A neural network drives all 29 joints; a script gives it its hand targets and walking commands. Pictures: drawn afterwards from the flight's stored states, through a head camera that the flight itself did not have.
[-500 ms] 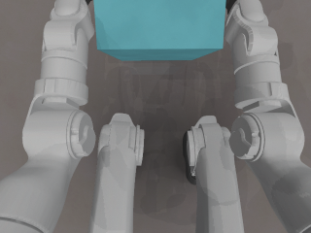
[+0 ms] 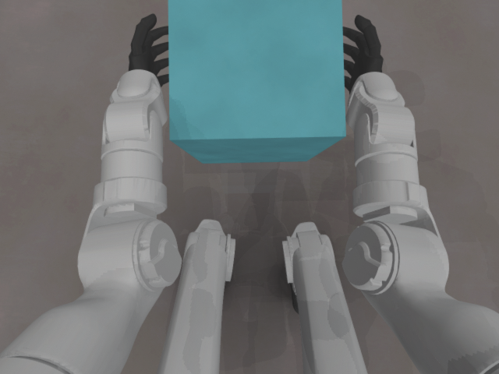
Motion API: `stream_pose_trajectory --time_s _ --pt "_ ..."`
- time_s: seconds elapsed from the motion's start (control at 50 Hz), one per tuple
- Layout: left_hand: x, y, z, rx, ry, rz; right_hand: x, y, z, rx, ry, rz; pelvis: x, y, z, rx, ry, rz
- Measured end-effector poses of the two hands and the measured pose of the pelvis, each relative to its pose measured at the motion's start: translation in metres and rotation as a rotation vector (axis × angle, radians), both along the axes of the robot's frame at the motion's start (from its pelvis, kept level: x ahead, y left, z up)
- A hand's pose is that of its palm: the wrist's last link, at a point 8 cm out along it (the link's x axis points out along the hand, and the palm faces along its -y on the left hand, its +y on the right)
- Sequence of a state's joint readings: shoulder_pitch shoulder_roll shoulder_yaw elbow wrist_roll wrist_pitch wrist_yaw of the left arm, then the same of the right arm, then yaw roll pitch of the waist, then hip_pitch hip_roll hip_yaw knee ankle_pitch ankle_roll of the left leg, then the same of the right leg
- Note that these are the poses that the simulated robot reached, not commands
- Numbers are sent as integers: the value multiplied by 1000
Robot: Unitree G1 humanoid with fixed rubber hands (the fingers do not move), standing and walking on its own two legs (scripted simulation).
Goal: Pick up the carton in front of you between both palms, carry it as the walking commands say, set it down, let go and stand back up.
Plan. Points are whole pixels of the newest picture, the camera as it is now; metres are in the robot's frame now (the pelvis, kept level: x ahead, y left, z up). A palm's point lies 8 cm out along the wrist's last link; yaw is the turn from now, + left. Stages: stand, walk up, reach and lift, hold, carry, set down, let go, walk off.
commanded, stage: reach and lift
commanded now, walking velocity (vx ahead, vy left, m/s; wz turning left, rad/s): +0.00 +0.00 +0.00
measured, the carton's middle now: (254, 92) +0.52 +0.02 -0.12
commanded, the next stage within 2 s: none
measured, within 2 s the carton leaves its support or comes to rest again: neither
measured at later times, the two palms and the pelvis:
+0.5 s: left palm (92, 54) +0.45 +0.16 +0.11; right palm (452, 59) +0.46 -0.14 +0.11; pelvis +0.06 +0.00 +0.14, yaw +0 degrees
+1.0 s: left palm out of the picture +0.40 +0.15 +0.26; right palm out of the picture +0.41 -0.15 +0.26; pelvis +0.10 +0.00 +0.26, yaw +1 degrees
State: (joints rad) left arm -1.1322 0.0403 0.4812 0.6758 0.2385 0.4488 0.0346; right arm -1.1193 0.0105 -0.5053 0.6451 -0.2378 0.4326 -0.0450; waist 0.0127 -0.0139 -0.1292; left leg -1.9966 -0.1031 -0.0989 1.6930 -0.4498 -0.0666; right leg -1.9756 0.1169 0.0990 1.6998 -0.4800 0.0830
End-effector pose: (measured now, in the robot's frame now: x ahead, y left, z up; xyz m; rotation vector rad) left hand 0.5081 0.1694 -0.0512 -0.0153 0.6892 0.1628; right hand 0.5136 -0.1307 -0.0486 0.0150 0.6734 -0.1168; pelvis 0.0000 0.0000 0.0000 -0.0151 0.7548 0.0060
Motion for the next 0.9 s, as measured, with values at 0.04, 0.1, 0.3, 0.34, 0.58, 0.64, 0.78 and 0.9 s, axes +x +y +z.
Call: stream_pose_trajectory --time_s 0.04,0.1,0.3,0.34,0.58,0.64,0.78,0.9 --pt "-3 0 13 -2 0 3 -1 0 14 -1 0 3 5 -1 10 0 -5 1" --pt "-8 -1 34 -4 8 4 -6 -1 36 -2 8 4 15 -1 27 1 -18 3" --pt "-29 -7 100 -3 22 -6 -32 -7 100 9 22 -16 41 -1 89 5 -93 6" --pt "-34 -9 113 -5 18 -5 -37 -9 112 12 18 -20 45 -1 101 7 -113 4" --pt "-65 -9 183 -21 14 12 -65 -9 184 11 15 -14 63 -2 165 12 -265 3" --pt "-71 -8 202 -22 10 13 -70 -9 203 9 10 -13 68 -2 180 12 -310 5" --pt "-82 -11 245 -18 7 4 -84 -12 247 6 8 -15 82 -2 214 14 -425 6" --pt "-93 -14 281 -8 7 -5 -97 -14 281 5 7 -15 96 -1 241 17 -534 3"
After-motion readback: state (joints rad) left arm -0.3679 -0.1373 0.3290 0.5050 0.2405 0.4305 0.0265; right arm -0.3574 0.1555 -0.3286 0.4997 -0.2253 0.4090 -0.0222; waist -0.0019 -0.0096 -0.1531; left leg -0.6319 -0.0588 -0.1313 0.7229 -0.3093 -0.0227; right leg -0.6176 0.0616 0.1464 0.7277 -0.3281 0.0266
